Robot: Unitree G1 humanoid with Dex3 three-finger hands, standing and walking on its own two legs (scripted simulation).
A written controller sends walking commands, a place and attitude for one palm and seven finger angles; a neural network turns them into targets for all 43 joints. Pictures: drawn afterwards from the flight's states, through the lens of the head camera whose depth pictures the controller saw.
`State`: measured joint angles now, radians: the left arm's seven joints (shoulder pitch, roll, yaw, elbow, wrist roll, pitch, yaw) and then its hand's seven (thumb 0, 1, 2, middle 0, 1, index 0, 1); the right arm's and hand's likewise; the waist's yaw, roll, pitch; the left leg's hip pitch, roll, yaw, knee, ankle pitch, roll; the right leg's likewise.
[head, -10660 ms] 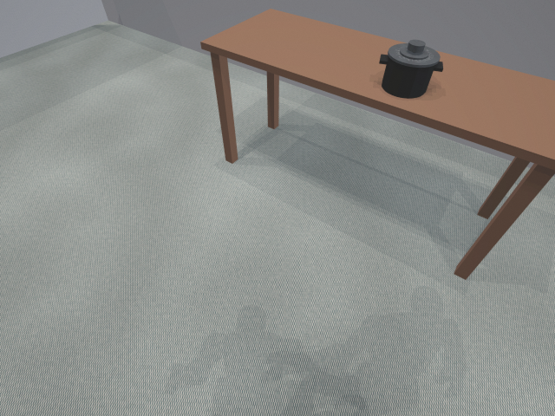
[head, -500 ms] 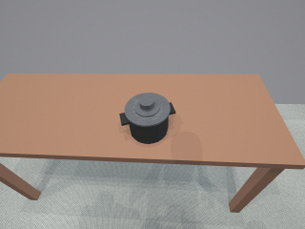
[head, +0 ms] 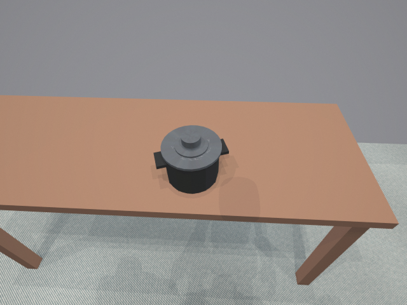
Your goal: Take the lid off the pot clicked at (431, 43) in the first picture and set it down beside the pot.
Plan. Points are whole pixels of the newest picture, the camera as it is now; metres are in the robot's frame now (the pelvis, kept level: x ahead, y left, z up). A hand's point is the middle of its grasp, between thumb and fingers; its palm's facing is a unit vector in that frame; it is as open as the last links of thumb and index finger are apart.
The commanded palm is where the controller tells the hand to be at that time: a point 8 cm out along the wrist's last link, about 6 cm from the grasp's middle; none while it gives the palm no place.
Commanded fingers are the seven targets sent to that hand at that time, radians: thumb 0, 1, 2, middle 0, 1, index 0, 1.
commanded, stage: look again from close up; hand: left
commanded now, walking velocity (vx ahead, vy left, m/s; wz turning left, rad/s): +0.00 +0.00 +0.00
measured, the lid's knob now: (190, 138) +0.50 +0.06 +0.03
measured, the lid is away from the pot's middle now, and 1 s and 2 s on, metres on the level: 0.00 0.00 0.00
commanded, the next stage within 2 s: lift the closed hand beside the body in 0.38 s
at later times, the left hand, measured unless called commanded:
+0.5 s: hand out of the picture -0.02 +0.17 -0.17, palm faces +0.01 -0.98 -0.21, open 7.4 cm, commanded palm +0.09 +0.22 -0.07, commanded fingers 0.00 0.90 0.90 -0.29 -0.40 -0.29 -0.40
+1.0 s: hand out of the picture +0.11 +0.20 -0.07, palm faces +0.29 -0.92 -0.28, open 3.5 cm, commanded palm +0.07 +0.25 -0.05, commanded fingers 0.00 0.90 0.90 -1.30 -1.50 -1.30 -1.50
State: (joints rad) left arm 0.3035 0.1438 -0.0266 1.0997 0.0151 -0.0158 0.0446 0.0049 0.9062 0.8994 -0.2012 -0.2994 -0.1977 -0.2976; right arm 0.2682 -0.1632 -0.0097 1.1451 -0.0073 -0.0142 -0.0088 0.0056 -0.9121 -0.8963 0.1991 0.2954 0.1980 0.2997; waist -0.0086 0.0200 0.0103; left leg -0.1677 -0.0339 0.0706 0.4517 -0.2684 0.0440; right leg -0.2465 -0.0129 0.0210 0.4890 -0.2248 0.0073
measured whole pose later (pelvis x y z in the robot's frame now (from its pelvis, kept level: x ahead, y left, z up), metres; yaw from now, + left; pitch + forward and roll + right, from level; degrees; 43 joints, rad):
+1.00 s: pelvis +0.00 -0.02 -0.01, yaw +4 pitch +1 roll +0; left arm 0.54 0.20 0.07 0.17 -0.01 -0.06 0.09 0.01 0.90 0.90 -0.97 -1.14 -0.96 -1.14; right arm 0.14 -0.24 -0.02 0.51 0.03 -0.16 -0.04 0.01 -0.91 -0.90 0.20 0.30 0.20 0.30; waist 0.05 0.00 -0.01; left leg -0.30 -0.02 -0.01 0.62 -0.34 0.02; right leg -0.33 -0.01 -0.06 0.60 -0.29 -0.02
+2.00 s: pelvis +0.03 +0.00 +0.00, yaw +4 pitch -1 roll -1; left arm 0.62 0.29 0.19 -0.36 -0.02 -0.08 0.09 0.02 0.90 0.90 -1.30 -1.50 -1.29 -1.50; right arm 0.20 -0.19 0.02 0.60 0.01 -0.14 -0.04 0.01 -0.91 -0.90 0.20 0.30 0.19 0.30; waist 0.07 0.05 0.01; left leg -0.15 -0.03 0.00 0.50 -0.33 0.04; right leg -0.18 -0.02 -0.05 0.47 -0.28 0.01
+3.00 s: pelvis +0.00 +0.01 +0.00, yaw +3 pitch +1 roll +0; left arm 0.10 0.65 0.04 -0.16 0.78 -0.04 -0.22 0.00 -0.16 1.27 -0.86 -0.20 -0.85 -0.20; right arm 0.15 -0.27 0.01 0.56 0.04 0.11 0.01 0.01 -0.91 -0.90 0.20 0.30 0.20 0.30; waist 0.05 0.12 0.02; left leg -0.21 -0.05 0.02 0.42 -0.23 0.06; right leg -0.24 -0.03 -0.03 0.41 -0.18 0.02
